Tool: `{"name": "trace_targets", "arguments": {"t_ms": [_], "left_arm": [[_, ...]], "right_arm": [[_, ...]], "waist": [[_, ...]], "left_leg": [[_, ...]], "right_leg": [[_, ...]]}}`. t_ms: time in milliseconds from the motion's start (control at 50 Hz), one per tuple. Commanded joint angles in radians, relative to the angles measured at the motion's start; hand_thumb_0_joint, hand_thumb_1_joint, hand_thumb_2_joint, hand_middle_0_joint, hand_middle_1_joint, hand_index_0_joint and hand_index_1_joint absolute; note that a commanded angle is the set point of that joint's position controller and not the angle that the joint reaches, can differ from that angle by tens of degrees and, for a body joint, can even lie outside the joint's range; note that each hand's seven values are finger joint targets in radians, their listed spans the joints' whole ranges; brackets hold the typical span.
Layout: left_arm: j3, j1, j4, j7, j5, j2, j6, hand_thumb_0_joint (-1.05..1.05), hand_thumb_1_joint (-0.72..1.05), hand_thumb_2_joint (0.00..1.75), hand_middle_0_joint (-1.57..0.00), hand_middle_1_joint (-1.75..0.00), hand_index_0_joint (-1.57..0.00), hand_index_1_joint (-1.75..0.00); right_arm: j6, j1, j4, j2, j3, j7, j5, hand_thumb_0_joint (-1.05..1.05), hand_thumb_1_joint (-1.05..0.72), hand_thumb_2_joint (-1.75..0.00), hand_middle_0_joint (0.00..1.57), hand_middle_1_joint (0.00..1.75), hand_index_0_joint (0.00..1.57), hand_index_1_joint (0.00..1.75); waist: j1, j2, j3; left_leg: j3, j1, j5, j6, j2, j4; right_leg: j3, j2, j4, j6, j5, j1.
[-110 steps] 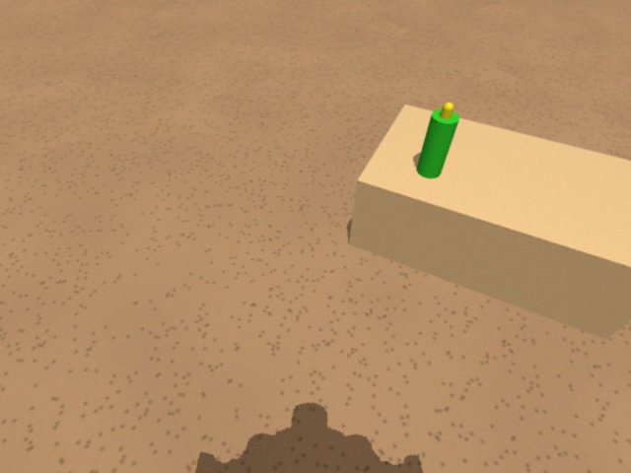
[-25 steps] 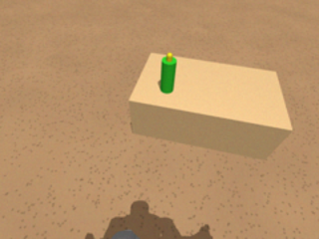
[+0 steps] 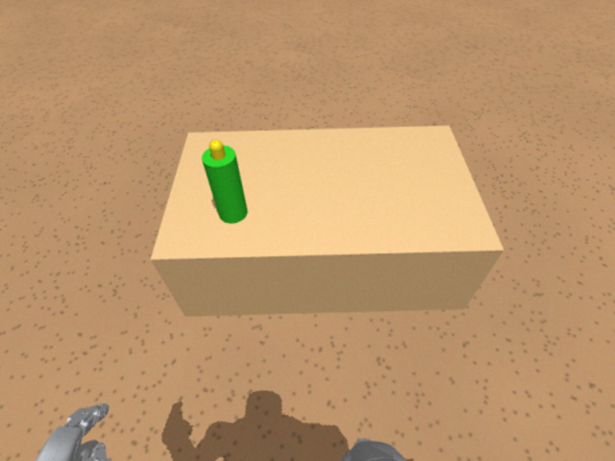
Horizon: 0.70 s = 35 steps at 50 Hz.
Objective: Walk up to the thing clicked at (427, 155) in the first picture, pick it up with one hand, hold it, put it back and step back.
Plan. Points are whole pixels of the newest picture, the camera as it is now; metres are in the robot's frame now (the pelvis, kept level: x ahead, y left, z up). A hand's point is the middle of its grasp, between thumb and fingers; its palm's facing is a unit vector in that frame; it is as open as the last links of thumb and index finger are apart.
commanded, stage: walk up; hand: left
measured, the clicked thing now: (225, 180) +0.86 +0.22 -0.25
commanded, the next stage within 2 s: none
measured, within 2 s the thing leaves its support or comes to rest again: neither
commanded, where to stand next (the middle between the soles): +0.36 +0.01 m, yaw +0 degrees
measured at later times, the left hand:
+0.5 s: hand (132, 409) +0.22 +0.27 -0.14, palm faces -0.08 -0.93 -0.35, open 7.4 cm
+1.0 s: hand (165, 324) +0.36 +0.25 -0.13, palm faces -0.04 -0.88 -0.48, open 7.4 cm
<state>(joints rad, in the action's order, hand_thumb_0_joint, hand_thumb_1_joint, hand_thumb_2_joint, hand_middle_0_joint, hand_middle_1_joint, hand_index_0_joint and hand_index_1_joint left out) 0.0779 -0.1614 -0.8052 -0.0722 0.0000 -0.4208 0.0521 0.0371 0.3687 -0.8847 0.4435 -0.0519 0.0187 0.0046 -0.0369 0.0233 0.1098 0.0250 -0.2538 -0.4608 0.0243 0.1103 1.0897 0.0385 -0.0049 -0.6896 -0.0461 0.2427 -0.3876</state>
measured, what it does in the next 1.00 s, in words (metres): walks ahead: left foot, then right foot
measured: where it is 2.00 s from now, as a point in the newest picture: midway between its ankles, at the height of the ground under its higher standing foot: (316, 426)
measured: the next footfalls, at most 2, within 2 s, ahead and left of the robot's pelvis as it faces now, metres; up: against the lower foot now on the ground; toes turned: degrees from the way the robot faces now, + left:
left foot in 0.34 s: +0.27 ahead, +0.13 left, +0.00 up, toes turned +3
right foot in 0.70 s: +0.36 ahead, -0.15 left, +0.00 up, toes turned -1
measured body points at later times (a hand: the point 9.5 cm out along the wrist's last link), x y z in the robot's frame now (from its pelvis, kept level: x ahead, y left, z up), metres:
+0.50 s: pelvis +0.18 +0.00 +0.01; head +0.20 +0.02 +0.46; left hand +0.23 +0.32 -0.11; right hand +0.26 -0.32 -0.08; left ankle +0.23 +0.13 -0.72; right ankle +0.17 -0.12 -0.66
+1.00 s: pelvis +0.28 -0.04 -0.01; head +0.32 -0.06 +0.44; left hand +0.36 +0.29 -0.10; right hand +0.37 -0.36 -0.14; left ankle +0.31 +0.11 -0.70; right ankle +0.34 -0.17 -0.72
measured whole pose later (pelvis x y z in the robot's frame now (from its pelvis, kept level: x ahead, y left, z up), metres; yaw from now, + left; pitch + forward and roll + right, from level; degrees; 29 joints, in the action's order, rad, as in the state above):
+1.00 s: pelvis +0.28 -0.04 -0.01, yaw +0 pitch -1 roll +1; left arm 0.02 -0.22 -0.86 0.02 0.03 -0.40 0.06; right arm -0.03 0.21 -0.88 0.42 -0.06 0.03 0.01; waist 0.02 0.04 0.11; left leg 0.01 -0.42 -0.44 0.03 0.05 0.85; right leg 0.04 -0.08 -0.76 0.00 0.31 -0.43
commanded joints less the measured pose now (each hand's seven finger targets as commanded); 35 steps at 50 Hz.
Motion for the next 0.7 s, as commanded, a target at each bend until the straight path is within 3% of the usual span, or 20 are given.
{"name": "trace_targets", "arguments": {"t_ms": [0,40,60,120,180,240,280,300,320,340,360,380,400,440,480,540,600,640,660,680], "left_arm": [[0.064,-0.111,0.04,0.035,-0.014,-0.254,0.02,0.0,0.9,0.9,-0.2,-0.3,-0.2,-0.3],[0.054,-0.122,0.044,0.034,-0.008,-0.234,0.033,0.0,0.9,0.9,-0.2,-0.3,-0.2,-0.3],[0.055,-0.133,0.049,0.034,-0.004,-0.235,0.037,0.0,0.9,0.9,-0.2,-0.3,-0.2,-0.3],[0.062,-0.154,0.066,0.034,0.007,-0.244,0.042,0.0,0.9,0.9,-0.2,-0.3,-0.2,-0.3],[0.056,-0.169,0.073,0.03,0.009,-0.247,0.043,0.0,0.9,0.9,-0.2,-0.3,-0.2,-0.3],[0.05,-0.14,0.083,0.027,0.01,-0.255,0.04,0.0,0.9,0.9,-0.2,-0.3,-0.2,-0.3],[0.041,-0.133,0.084,0.028,0.01,-0.248,0.035,0.0,0.9,0.9,-0.2,-0.3,-0.2,-0.3],[0.028,-0.148,0.081,0.03,0.009,-0.222,0.035,0.0,0.9,0.9,-0.2,-0.3,-0.2,-0.3],[0.01,-0.168,0.092,0.032,0.006,-0.177,0.039,0.0,0.9,0.9,-0.2,-0.3,-0.2,-0.3],[-0.004,-0.199,0.098,0.031,-0.009,-0.108,0.041,0.0,0.9,0.9,-0.2,-0.3,-0.2,-0.3],[0.026,-0.196,0.067,0.051,-0.003,-0.215,0.031,0.0,0.9,0.9,-0.2,-0.3,-0.2,-0.3],[0.022,-0.154,0.062,0.058,0.008,-0.241,0.032,0.0,0.9,0.9,-0.2,-0.3,-0.2,-0.3],[0.022,-0.173,0.048,0.055,0.003,-0.225,0.027,0.0,0.9,0.9,-0.2,-0.3,-0.2,-0.3],[0.023,-0.219,0.015,0.043,-0.003,-0.212,0.024,0.0,0.9,0.9,-0.2,-0.3,-0.2,-0.3],[0.024,-0.228,0.003,0.026,0.0,-0.19,0.018,0.0,0.9,0.9,-0.2,-0.3,-0.2,-0.3],[0.034,-0.187,0.011,0.014,0.006,-0.184,0.018,0.0,0.9,0.9,-0.2,-0.3,-0.2,-0.3],[0.033,-0.218,-0.037,0.036,0.008,-0.171,0.028,0.0,0.9,0.9,-0.2,-0.3,-0.2,-0.3],[0.04,-0.272,-0.067,0.06,0.013,-0.178,0.041,0.0,0.9,0.9,-0.2,-0.3,-0.2,-0.3],[0.047,-0.294,-0.069,0.072,0.017,-0.212,0.049,0.0,0.9,0.9,-0.2,-0.3,-0.2,-0.3],[0.067,-0.299,-0.053,0.083,0.027,-0.303,0.059,0.0,0.9,0.9,-0.2,-0.3,-0.2,-0.3]], "right_arm": [[0.035,0.062,0.069,0.194,-0.051,-0.009,-0.003,0.0,-0.9,-0.9,0.2,0.3,0.2,0.3],[0.031,0.094,0.052,0.185,-0.055,0.005,0.01,0.0,-0.9,-0.9,0.2,0.3,0.2,0.3],[0.03,0.077,0.061,0.177,-0.056,0.011,0.013,0.0,-0.9,-0.9,0.2,0.3,0.2,0.3],[0.038,-0.01,0.098,0.166,-0.055,0.022,0.021,0.0,-0.9,-0.9,0.2,0.3,0.2,0.3],[0.049,-0.062,0.117,0.152,-0.059,0.026,0.025,0.0,-0.9,-0.9,0.2,0.3,0.2,0.3],[0.06,-0.084,0.125,0.15,-0.068,0.031,0.021,0.0,-0.9,-0.9,0.2,0.3,0.2,0.3],[0.074,-0.041,0.113,0.144,-0.071,0.029,0.021,0.0,-0.9,-0.9,0.2,0.3,0.2,0.3],[0.08,-0.003,0.1,0.158,-0.079,0.022,0.023,0.0,-0.9,-0.9,0.2,0.3,0.2,0.3],[0.088,0.091,0.083,0.207,-0.093,0.011,0.029,0.0,-0.9,-0.9,0.2,0.3,0.2,0.3],[0.094,0.165,0.1,0.293,-0.114,0.003,0.041,0.0,-0.9,-0.9,0.2,0.3,0.2,0.3],[0.087,0.151,0.108,0.32,-0.124,0.005,0.011,0.0,-0.9,-0.9,0.2,0.3,0.2,0.3],[0.08,0.12,0.112,0.287,-0.117,0.002,-0.001,0.0,-0.9,-0.9,0.2,0.3,0.2,0.3],[0.077,0.074,0.126,0.258,-0.099,-0.001,-0.004,0.0,-0.9,-0.9,0.2,0.3,0.2,0.3],[0.075,0.013,0.132,0.233,-0.082,-0.005,-0.005,0.0,-0.9,-0.9,0.2,0.3,0.2,0.3],[0.07,-0.03,0.143,0.224,-0.077,0.001,0.004,0.0,-0.9,-0.9,0.2,0.3,0.2,0.3],[0.062,-0.041,0.158,0.251,-0.08,0.011,0.008,0.0,-0.9,-0.9,0.2,0.3,0.2,0.3],[0.037,-0.107,0.163,0.222,-0.062,0.011,0.006,0.0,-0.9,-0.9,0.2,0.3,0.2,0.3],[0.016,-0.109,0.162,0.167,-0.042,0.008,0.0,0.0,-0.9,-0.9,0.2,0.3,0.2,0.3],[0.009,-0.063,0.153,0.11,-0.023,0.003,-0.005,0.0,-0.9,-0.9,0.2,0.3,0.2,0.3],[0.003,-0.024,0.161,0.057,-0.005,0.002,-0.006,0.0,-0.9,-0.9,0.2,0.3,0.2,0.3]], "waist": [[0.051,-0.141,-0.036],[0.039,-0.15,-0.053],[0.043,-0.164,-0.057],[0.072,-0.153,-0.06],[0.083,-0.144,-0.05],[0.067,-0.134,-0.018],[0.026,-0.096,-0.036],[0.0,-0.047,-0.058],[-0.048,0.079,-0.135],[-0.069,0.267,-0.207],[-0.061,0.17,-0.187],[-0.046,0.043,-0.134],[-0.013,0.019,-0.089],[0.025,0.103,-0.05],[0.031,0.159,-0.036],[0.025,0.2,-0.017],[0.061,0.155,-0.041],[0.095,0.062,-0.105],[0.111,-0.077,-0.14],[0.098,-0.274,-0.146]], "left_leg": [[-0.065,-0.302,0.088,0.015,0.033,0.055],[-0.037,-0.253,0.139,-0.001,0.017,-0.009],[-0.026,-0.255,0.14,-0.008,0.014,-0.066],[-0.006,-0.277,0.128,-0.028,0.012,-0.251],[0.012,-0.205,0.221,-0.025,-0.002,-0.348],[0.029,-0.105,0.247,-0.011,-0.026,-0.415],[0.054,0.032,0.255,0.005,-0.065,-0.529],[0.053,0.146,0.23,0.022,-0.088,-0.553],[-0.078,0.309,0.133,0.073,-0.013,-0.639],[-0.521,0.435,0.003,0.172,0.254,-0.776],[-0.69,0.419,0.029,0.292,0.374,-0.813],[-0.595,0.325,0.132,0.296,0.353,-0.794],[-0.449,0.249,0.198,0.255,0.291,-0.792],[-0.254,0.136,0.281,0.198,0.213,-0.787],[-0.145,0.045,0.257,0.197,0.15,-0.794],[-0.149,-0.038,0.084,0.216,0.16,-0.825],[-0.076,-0.15,0.183,0.176,0.114,-0.683],[-0.015,-0.183,0.268,0.12,0.059,-0.471],[0.03,-0.198,0.186,0.079,0.005,-0.304],[0.059,-0.323,-0.035,0.019,-0.094,-0.078]], "right_leg": [[-0.395,-0.243,0.393,-0.181,0.055,0.19],[-0.298,-0.194,0.371,-0.174,-0.091,0.158],[-0.284,-0.195,0.372,-0.181,-0.098,0.158],[-0.282,-0.218,0.378,-0.213,-0.051,0.175],[-0.275,-0.219,0.382,-0.193,0.019,0.122],[-0.262,-0.211,0.383,-0.177,0.161,0.03],[-0.219,-0.184,0.27,-0.146,0.082,-0.004],[-0.18,-0.153,0.173,-0.121,-0.016,-0.044],[-0.122,-0.094,-0.068,-0.08,-0.163,-0.105],[-0.029,0.046,-0.36,-0.002,0.048,-0.275],[-0.07,0.035,-0.461,0.0,0.314,-0.336],[-0.134,0.001,-0.512,0.001,0.302,-0.339],[-0.156,-0.025,-0.487,0.0,0.235,-0.303],[-0.108,-0.076,-0.377,0.008,0.17,-0.224],[-0.05,-0.078,-0.261,0.027,0.13,-0.143],[-0.021,-0.083,-0.111,0.041,0.08,-0.069],[0.03,-0.027,0.027,0.046,-0.054,0.107],[0.053,0.023,0.128,0.042,-0.108,0.273],[-0.034,-0.029,0.203,0.03,-0.089,0.322],[-0.417,-0.285,0.301,-0.055,-0.153,0.34]]}}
